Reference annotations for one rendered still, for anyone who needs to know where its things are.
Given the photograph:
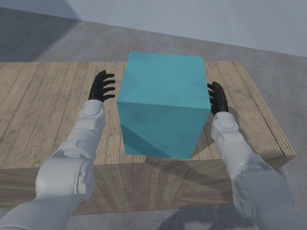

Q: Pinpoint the right robot upper arm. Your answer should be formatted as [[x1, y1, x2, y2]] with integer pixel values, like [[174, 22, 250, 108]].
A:
[[231, 170, 307, 230]]

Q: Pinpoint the pedestal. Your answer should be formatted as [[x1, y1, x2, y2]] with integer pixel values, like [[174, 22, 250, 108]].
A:
[[0, 60, 297, 216]]

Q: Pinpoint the robot right hand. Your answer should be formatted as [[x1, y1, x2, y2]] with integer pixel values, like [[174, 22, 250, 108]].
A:
[[207, 81, 229, 117]]

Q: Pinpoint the left robot upper arm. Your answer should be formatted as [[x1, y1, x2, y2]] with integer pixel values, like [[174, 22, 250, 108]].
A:
[[0, 157, 95, 230]]

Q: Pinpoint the right robot forearm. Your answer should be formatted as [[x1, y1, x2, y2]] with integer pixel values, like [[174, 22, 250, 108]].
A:
[[210, 111, 294, 207]]

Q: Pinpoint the left robot forearm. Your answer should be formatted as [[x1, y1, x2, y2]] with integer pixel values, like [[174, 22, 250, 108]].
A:
[[35, 99, 106, 194]]

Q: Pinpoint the robot left hand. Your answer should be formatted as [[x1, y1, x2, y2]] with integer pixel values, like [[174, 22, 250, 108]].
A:
[[88, 70, 116, 103]]

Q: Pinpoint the carton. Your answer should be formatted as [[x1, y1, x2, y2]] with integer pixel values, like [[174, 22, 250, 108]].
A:
[[116, 51, 211, 159]]

